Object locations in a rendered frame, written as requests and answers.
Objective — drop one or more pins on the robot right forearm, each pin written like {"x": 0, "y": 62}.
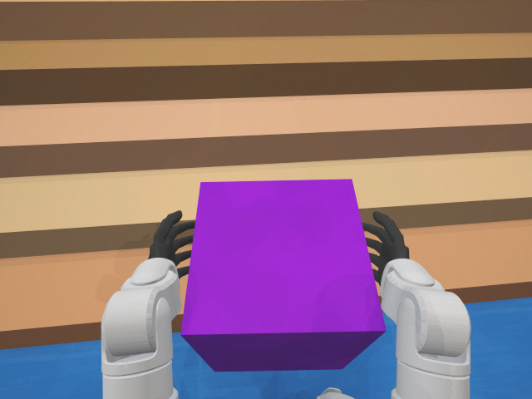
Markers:
{"x": 433, "y": 334}

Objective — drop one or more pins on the left robot hand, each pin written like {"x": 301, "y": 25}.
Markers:
{"x": 165, "y": 247}

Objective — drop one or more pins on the robot right shin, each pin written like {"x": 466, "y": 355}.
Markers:
{"x": 331, "y": 390}

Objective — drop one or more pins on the right robot hand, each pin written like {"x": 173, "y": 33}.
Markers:
{"x": 392, "y": 246}

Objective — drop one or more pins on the carton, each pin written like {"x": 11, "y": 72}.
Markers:
{"x": 280, "y": 277}

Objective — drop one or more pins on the robot left forearm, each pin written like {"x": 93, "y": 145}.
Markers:
{"x": 136, "y": 334}

